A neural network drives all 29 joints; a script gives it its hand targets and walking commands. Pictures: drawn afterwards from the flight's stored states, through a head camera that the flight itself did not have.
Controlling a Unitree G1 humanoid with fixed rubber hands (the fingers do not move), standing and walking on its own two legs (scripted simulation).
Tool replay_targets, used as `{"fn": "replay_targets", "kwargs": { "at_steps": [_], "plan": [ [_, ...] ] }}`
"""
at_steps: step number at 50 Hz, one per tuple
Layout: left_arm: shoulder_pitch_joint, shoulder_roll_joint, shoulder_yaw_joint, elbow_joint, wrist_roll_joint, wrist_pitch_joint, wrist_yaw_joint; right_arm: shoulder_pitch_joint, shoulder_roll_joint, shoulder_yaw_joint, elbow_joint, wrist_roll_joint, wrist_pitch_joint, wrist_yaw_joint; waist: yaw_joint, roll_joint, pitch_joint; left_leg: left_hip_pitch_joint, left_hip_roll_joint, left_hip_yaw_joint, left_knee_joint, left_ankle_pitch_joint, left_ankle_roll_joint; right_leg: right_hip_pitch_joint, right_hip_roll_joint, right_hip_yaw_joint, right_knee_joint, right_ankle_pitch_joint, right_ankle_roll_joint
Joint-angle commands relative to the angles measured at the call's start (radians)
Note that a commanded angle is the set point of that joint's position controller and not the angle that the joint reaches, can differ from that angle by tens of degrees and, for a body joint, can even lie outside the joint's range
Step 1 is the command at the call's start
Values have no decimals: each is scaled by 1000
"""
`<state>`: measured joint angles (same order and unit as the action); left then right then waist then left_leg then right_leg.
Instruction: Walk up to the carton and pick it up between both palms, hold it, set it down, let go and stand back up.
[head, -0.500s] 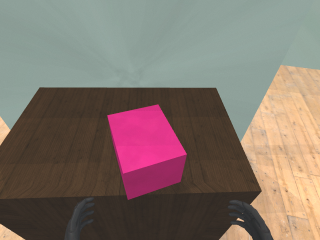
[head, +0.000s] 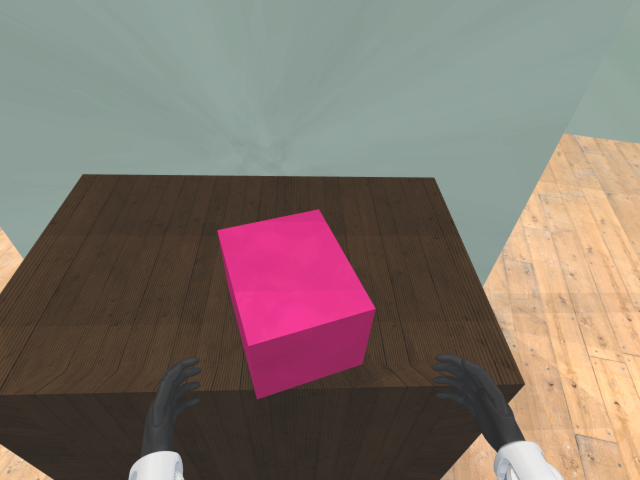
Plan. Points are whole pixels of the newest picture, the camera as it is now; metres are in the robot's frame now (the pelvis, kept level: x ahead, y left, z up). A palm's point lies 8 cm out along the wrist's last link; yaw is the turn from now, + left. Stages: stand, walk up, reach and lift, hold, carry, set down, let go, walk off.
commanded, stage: reach and lift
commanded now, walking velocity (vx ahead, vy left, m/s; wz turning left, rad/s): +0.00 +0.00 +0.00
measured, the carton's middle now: (290, 297) +0.44 +0.05 -0.05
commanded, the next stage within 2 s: none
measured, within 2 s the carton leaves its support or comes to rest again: neither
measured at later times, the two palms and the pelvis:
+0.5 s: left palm (171, 362) +0.28 +0.19 +0.02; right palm (465, 334) +0.32 -0.18 +0.04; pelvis +0.00 +0.00 +0.00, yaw +0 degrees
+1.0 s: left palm (173, 298) +0.34 +0.19 +0.07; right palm (426, 270) +0.39 -0.14 +0.09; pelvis -0.01 +0.01 +0.00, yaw +0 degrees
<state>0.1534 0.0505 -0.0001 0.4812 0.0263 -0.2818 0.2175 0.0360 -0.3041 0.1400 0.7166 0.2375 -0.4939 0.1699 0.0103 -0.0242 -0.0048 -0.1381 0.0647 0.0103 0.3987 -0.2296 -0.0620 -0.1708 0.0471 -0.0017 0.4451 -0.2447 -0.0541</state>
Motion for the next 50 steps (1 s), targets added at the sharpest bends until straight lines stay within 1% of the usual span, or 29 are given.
{"fn": "replay_targets", "kwargs": {
  "at_steps": [1, 2, 4, 8, 10, 12, 13, 14, 15, 16, 17, 19, 20, 21, 23, 24, 27, 30, 32, 33, 34, 35, 36, 39, 40, 41, 42, 49, 50],
  "plan": [
    [-345, -33, 62, -193, 11, 67, 12, -372, -121, -7, -165, 120, 51, -25, 159, -82, -84, -48, -64, 72, -73, 108, 51, 8, -34, 101, -131, 74, 16],
    [-356, -50, 55, -215, 4, 84, 15, -375, -91, 11, -147, 142, 73, -20, 193, -42, -100, -66, -62, 71, -86, 104, 55, 8, -26, 102, -117, 61, 12],
    [-430, -38, 42, -249, -16, 119, 27, -430, -111, -14, -165, 129, 98, -29, 158, -60, -110, -55, -66, 73, -93, 75, 48, 12, -25, 94, -126, 32, 18],
    [-515, -28, 74, -215, -7, 189, 24, -516, -85, -19, -184, 121, 156, -57, 172, -70, -126, -77, -67, 71, -89, 34, 56, 28, -53, 133, -148, 0, 24],
    [-615, -16, 71, -309, -37, 202, 39, -624, -102, -61, -267, 131, 176, -56, 184, -73, -167, -96, -66, 73, -100, 55, 56, 15, -38, 100, -118, 16, 32],
    [-492, -37, 93, -291, -34, 221, 35, -542, -68, -8, -280, 154, 180, -61, 204, -67, -172, -72, -70, 72, -78, 168, 56, 73, -32, 107, -115, 165, 27],
    [-591, 1, 90, -309, -46, 223, 25, -664, -107, -37, -315, 140, 181, -78, 179, -77, -246, -88, -73, 73, -67, 183, 53, 114, -31, 93, -85, 266, 29],
    [-519, -15, 109, -301, -36, 223, 26, -589, -105, 3, -328, 154, 174, -85, 202, -100, -256, -80, -74, 78, -68, 223, 55, 174, -34, 98, -74, 373, 47],
    [-504, -25, 115, -303, -17, 245, 24, -601, -124, -12, -298, 144, 177, -89, 187, -70, -251, -56, -70, 75, -80, 255, 53, 194, -20, 74, -64, 434, 42],
    [-535, -21, 118, -284, -20, 254, 11, -636, -118, -10, -316, 138, 183, -105, 153, -120, -262, -65, -75, 82, -52, 270, 47, 224, -30, 86, -60, 483, 57],
    [-483, -19, 136, -295, -11, 252, 4, -586, -98, 28, -310, 156, 186, -110, 187, -84, -271, -83, -80, 78, -53, 308, 50, 269, -42, 106, -39, 593, 62],
    [-531, -29, 131, -292, -1, 279, -3, -639, -131, 11, -253, 148, 202, -109, 184, -73, -259, -61, -73, 74, -77, 345, 46, 239, -20, 78, -44, 571, 53],
    [-529, -34, 136, -254, 4, 291, -9, -627, -113, 33, -203, 152, 215, -109, 158, -76, -203, -70, -78, 73, -78, 333, 40, 239, -35, 76, -70, 550, 60],
    [-489, -32, 145, -277, 13, 291, -14, -590, -120, 44, -205, 155, 220, -115, 176, -73, -222, -55, -76, 75, -86, 347, 42, 253, -29, 86, -57, 597, 63],
    [-485, -54, 153, -343, 22, 318, -25, -594, -108, 47, -189, 172, 238, -118, 157, -56, -188, -14, -82, 76, -82, 424, 41, 259, -27, 74, -64, 659, 61],
    [-519, -31, 161, -406, 22, 326, -24, -643, -147, 51, -253, 179, 237, -124, 186, -52, -284, -10, -81, 88, -88, 437, 41, 281, -15, 73, -66, 679, 59],
    [-626, -25, 151, -469, -8, 331, -16, -737, -151, 7, -280, 175, 248, -116, 179, -21, -352, 25, -77, 78, -67, 467, 29, 227, -6, 57, -71, 582, 50],
    [-671, -21, 131, -413, -13, 347, -6, -783, -143, -11, -272, 164, 269, -112, 163, -7, -318, 19, -76, 72, -70, 379, 38, 164, -6, 50, -100, 452, 40],
    [-724, -22, 108, -449, -46, 347, 15, -824, -146, -48, -318, 149, 278, -109, 184, -3, -357, -8, -67, 67, -75, 330, 36, 146, -3, 39, -111, 327, 29],
    [-774, -20, 94, -385, -51, 365, 12, -850, -148, -39, -249, 147, 304, -111, 159, 5, -314, -30, -68, 61, -82, 254, 39, 101, -3, 36, -123, 243, 23],
    [-840, 5, 105, -318, -67, 367, 15, -916, -146, -60, -276, 136, 312, -112, 155, -52, -319, -54, -72, 65, -96, 163, 50, 92, -3, 40, -132, 157, 32],
    [-837, 12, 117, -294, -66, 370, 21, -940, -148, -68, -306, 115, 320, -112, 200, -63, -319, -104, -66, 66, -98, 131, 65, 81, -14, 54, -128, 129, 35],
    [-898, 13, 112, -223, -80, 388, 34, -964, -129, -53, -205, 119, 349, -109, 173, -42, -255, -140, -67, 64, -105, 60, 63, 47, -22, 63, -139, 39, 31],
    [-950, 3, 99, -200, -93, 437, 58, -1018, -152, -52, -182, 137, 395, -98, 195, -32, -292, -166, -57, 69, -110, 22, 64, 34, -18, 65, -142, -15, 16],
    [-933, 18, 135, -178, -77, 463, 68, -1025, -137, -32, -177, 147, 409, -101, 237, -56, -276, -153, -57, 76, -103, 78, 53, 46, -15, 78, -141, -6, 24],
    [-948, 7, 121, -185, -81, 489, 69, -1042, -158, -48, -157, 164, 427, -99, 209, -48, -302, -133, -54, 66, -109, 88, 51, 48, -5, 68, -145, 36, 20],
    [-968, 17, 140, -188, -68, 504, 77, -1045, -166, -30, -136, 164, 438, -107, 246, -18, -319, -147, -51, 66, -112, 96, 52, 49, 3, 60, -128, 68, 14],
    [-950, 19, 182, -221, -21, 590, 45, -1049, -192, -24, -85, 163, 497, -150, 208, 3, -403, -65, -60, 74, -58, 394, 15, 180, 14, 47, -86, 493, 31],
    [-1037, 35, 182, -306, -17, 580, 45, -1110, -209, -32, -112, 168, 494, -157, 195, 8, -472, -62, -65, 70, -53, 424, 8, 206, 21, 49, -82, 536, 35]
  ]
}}
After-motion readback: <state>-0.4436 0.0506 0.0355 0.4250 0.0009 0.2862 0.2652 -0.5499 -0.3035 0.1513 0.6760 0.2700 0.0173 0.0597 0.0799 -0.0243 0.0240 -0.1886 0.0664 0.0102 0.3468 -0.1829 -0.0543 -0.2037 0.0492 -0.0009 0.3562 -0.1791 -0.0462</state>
